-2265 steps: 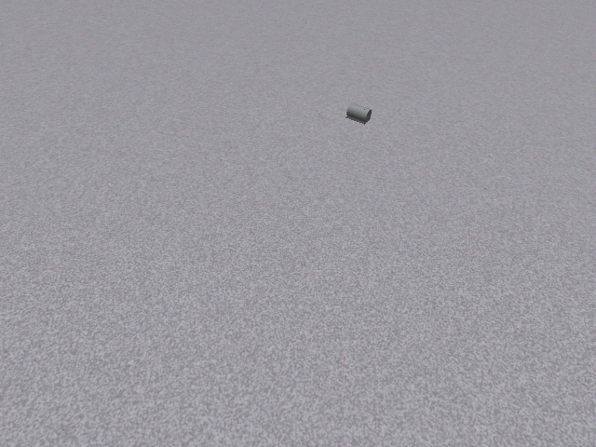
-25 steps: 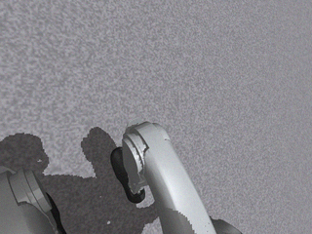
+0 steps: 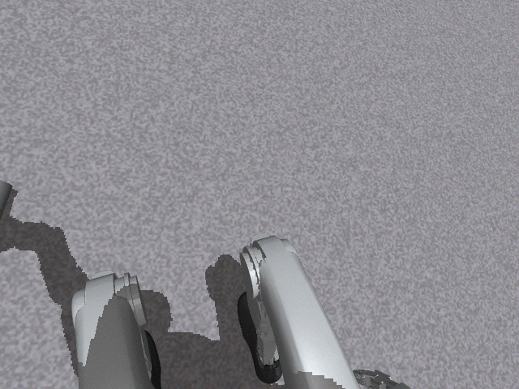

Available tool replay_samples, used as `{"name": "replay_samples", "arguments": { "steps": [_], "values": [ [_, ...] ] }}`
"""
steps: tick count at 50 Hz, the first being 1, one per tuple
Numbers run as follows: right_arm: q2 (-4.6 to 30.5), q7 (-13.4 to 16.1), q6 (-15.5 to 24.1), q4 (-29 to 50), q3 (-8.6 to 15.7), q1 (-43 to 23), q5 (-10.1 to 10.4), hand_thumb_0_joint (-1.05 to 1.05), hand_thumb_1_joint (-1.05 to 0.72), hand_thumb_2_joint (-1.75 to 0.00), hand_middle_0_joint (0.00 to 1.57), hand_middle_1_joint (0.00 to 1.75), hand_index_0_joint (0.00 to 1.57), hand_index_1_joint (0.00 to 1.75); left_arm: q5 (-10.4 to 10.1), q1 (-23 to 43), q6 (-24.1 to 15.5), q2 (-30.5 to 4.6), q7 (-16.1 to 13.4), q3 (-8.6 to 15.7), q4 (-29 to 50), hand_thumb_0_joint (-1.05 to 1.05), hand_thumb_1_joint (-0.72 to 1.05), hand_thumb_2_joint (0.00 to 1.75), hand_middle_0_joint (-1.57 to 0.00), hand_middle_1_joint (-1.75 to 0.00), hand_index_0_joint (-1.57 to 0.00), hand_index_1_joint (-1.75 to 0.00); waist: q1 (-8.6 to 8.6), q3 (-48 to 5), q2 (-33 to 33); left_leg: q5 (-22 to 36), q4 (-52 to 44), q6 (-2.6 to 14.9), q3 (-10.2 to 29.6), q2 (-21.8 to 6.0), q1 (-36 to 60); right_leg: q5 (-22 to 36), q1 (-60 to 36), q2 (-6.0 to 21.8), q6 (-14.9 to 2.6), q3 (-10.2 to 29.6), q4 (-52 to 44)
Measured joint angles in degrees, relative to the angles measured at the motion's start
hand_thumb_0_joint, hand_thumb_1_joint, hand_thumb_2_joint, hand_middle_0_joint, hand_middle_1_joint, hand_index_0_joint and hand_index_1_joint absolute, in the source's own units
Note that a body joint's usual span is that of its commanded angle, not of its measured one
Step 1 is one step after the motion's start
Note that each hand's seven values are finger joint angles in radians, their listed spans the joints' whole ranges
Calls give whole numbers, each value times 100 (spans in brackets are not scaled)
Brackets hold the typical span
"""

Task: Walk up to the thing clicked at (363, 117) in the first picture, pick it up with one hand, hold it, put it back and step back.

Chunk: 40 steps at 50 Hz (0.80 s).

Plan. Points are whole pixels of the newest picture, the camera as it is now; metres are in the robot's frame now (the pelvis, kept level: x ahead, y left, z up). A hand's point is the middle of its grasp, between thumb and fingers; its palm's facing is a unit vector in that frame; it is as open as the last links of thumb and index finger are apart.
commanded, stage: go down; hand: left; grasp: from above
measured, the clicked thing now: out of the picture +0.50 +0.43 -0.35
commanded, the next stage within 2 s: none
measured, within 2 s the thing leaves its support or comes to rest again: neither
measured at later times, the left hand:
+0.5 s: hand out of the picture +0.46 +0.37 +0.02, palm faces +0.04 -0.43 -0.90, open 13.3 cm
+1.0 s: hand out of the picture +0.46 +0.36 +0.06, palm faces +0.03 -0.44 -0.90, open 12.9 cm
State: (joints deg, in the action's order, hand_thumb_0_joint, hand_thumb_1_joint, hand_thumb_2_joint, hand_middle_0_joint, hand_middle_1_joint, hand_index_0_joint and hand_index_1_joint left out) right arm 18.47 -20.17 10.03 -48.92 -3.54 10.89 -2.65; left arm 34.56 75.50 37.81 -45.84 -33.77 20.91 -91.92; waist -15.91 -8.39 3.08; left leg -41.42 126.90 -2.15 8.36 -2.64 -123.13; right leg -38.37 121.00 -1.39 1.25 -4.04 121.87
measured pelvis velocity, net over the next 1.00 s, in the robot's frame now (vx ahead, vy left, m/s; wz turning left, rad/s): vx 0.01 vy -0.01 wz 0.03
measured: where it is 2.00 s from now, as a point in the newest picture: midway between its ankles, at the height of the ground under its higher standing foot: (209, 374)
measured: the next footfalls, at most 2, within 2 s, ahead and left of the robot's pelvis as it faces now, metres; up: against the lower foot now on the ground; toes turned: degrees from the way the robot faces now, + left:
none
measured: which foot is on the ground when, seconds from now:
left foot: down 0.00-1.00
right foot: down 0.00-1.00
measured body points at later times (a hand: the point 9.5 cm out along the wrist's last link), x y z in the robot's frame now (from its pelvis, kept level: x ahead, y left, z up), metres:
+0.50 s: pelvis +0.00 +0.00 +0.07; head +0.21 +0.04 +0.46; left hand +0.46 +0.38 +0.08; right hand +0.02 -0.26 -0.05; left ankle +0.06 +0.14 -0.36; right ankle +0.10 -0.12 -0.36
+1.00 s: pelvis +0.01 -0.01 +0.11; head +0.21 +0.04 +0.50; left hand +0.46 +0.38 +0.11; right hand +0.02 -0.28 -0.01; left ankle +0.06 +0.14 -0.36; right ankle +0.10 -0.12 -0.36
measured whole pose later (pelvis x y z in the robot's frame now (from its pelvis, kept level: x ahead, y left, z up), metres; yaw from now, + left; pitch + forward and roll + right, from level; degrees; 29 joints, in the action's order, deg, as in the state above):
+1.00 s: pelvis +0.01 -0.01 +0.11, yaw +2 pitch +36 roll -4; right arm 16.2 -11.7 12.5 -51.8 -1.7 12.2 -1.4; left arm 37.9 78.2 41.1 -47.4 -29.5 19.6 -95.9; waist -15.4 -9.6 2.1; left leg -37.6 106.2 -2.4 5.2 -4.3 -104.9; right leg -34.8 104.1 -2.0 0.3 -2.4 102.7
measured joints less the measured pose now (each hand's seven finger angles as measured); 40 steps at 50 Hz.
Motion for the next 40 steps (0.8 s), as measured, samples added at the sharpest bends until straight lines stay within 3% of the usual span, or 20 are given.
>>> {"name": "replay_samples", "arguments": {
  "steps": [4,13,23,40],
  "values": [
    [30,105,6,-101,84,6,-13,0,-90,-89,20,30,20,30,128,160,9,-141,54,19,-155,0,-40,90,-15,-98,-14,-99,24,14,0,60,-243,-11,-95,-34,196,50,-115,-13,-39,71,-156],
    [-72,321,40,-281,182,143,13,0,-90,-89,20,30,20,30,123,443,107,-323,325,-46,-402,0,-38,89,-16,-97,-16,-97,89,18,-29,154,-719,-25,-231,-65,571,116,-421,-16,-71,166,-537],
    [-278,507,120,-267,194,169,103,0,-90,-89,20,30,20,30,462,296,210,-254,497,-110,-344,0,-38,88,-18,-95,-18,-96,28,-191,-31,196,-1196,-20,-256,-90,1028,156,-904,-18,-78,156,-1035],
    [-201,811,246,-253,195,114,117,0,-90,-89,20,30,20,30,416,234,304,-193,403,-149,-495,0,-32,83,-25,-89,-24,-90,45,-202,-66,363,-1899,3,-313,-144,1696,336,-1578,-49,-72,169,-1758]
  ]
}}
